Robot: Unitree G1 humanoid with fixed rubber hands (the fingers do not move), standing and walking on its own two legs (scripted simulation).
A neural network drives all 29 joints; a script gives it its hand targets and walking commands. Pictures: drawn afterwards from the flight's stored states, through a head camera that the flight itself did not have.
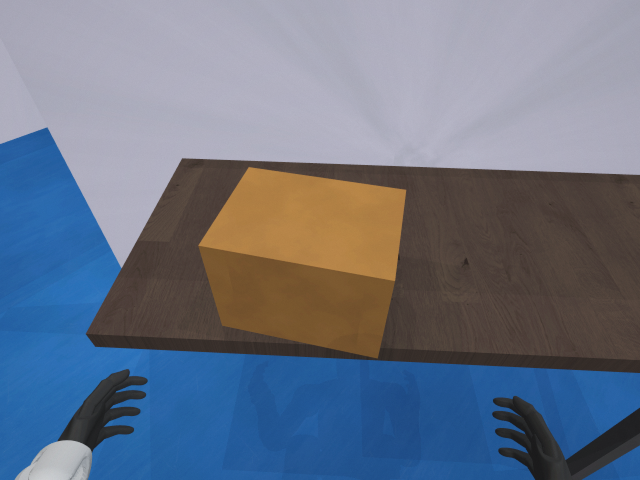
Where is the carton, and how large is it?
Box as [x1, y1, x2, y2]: [198, 167, 405, 358]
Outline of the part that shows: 249,167 198,245 222,325 377,358 394,283 405,190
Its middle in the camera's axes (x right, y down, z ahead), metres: -0.02 +0.03 +0.60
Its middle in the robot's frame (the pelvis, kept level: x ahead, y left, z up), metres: +0.44 +0.03 +0.04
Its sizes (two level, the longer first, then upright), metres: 0.246 0.179 0.179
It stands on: a table, 0.72 m high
